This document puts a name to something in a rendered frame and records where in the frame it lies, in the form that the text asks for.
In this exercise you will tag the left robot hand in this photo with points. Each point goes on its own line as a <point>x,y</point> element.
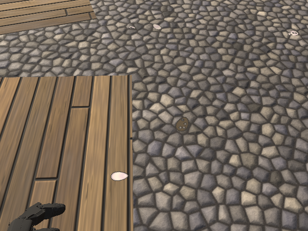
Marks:
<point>35,215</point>

